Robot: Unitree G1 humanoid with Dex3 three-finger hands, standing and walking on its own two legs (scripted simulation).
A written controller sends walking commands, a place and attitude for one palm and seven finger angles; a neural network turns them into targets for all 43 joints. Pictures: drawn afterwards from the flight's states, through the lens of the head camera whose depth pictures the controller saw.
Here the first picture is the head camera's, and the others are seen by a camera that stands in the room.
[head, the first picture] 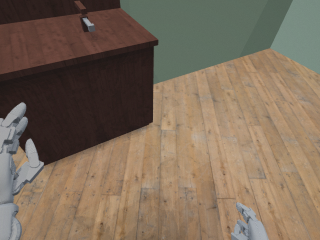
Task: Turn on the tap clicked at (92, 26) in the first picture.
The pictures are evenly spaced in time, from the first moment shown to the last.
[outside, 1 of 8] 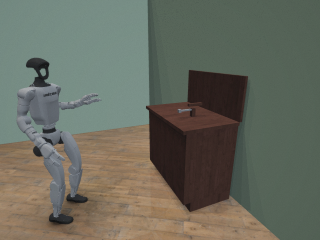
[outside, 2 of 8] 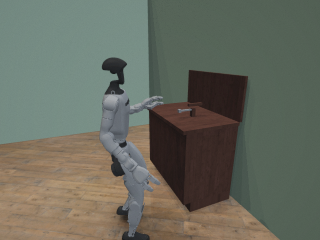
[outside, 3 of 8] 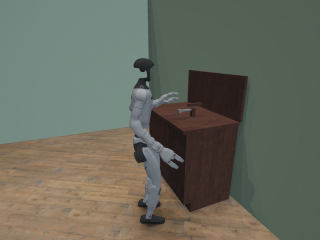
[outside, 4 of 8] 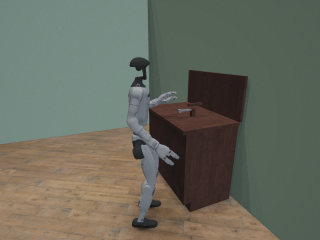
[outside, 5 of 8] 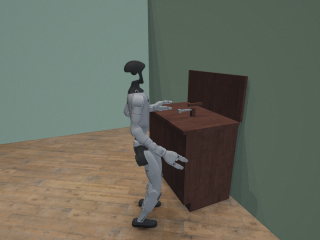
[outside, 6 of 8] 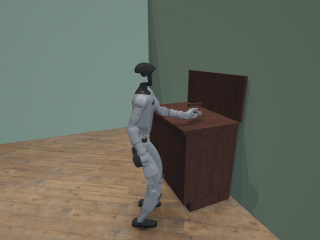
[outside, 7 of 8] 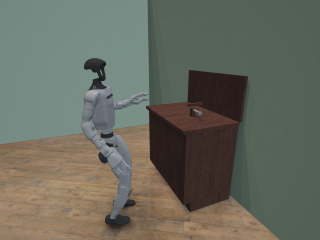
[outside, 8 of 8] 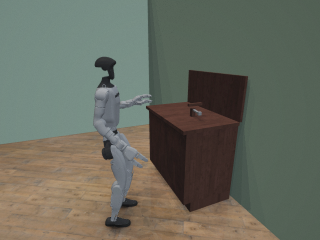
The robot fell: no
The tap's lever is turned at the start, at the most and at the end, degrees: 0 81 81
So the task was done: yes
